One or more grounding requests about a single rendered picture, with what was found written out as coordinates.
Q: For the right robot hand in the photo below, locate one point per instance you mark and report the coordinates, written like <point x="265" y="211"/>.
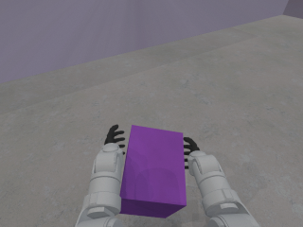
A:
<point x="192" y="147"/>

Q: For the robot right forearm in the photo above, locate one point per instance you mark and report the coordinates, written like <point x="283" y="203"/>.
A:
<point x="218" y="197"/>

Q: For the robot left forearm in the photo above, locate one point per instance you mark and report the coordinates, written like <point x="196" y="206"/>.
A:
<point x="103" y="198"/>

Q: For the left robot hand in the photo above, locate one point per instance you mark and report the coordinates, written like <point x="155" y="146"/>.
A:
<point x="111" y="136"/>

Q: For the carton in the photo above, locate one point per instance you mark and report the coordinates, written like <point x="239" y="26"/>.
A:
<point x="154" y="178"/>

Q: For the right robot upper arm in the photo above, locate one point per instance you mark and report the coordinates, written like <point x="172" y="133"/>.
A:
<point x="232" y="220"/>

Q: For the left robot upper arm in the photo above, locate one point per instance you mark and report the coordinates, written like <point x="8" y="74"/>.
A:
<point x="101" y="222"/>

